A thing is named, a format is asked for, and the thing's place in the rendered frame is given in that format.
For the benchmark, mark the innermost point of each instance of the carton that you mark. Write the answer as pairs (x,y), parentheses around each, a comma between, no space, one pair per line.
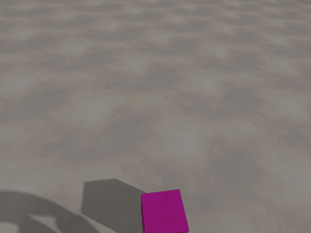
(163,212)

